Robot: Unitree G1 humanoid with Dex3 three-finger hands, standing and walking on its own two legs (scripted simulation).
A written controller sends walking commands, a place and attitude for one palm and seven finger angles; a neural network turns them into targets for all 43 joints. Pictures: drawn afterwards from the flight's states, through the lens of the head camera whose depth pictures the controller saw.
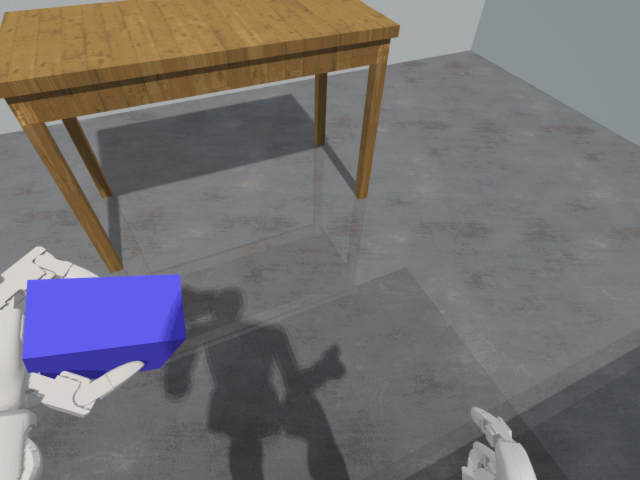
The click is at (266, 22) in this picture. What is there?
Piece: table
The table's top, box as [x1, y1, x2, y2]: [0, 0, 399, 98]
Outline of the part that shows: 0,98 394,37 398,34 399,25 359,0 125,0 4,12 0,27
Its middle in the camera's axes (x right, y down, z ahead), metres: -0.40 -0.73 +1.32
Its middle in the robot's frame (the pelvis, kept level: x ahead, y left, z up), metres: +1.46 +0.49 +0.00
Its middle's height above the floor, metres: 0.77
